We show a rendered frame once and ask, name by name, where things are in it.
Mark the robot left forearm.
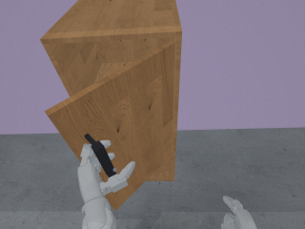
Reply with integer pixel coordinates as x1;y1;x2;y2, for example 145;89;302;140
81;197;117;229

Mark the robot left hand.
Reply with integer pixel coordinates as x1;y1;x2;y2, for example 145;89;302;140
77;140;135;204

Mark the cupboard door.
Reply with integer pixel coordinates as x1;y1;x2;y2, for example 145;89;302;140
45;41;175;211

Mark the handle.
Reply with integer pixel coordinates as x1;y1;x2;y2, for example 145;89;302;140
84;134;116;177

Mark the robot right hand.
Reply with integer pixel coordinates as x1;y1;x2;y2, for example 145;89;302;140
220;196;257;229

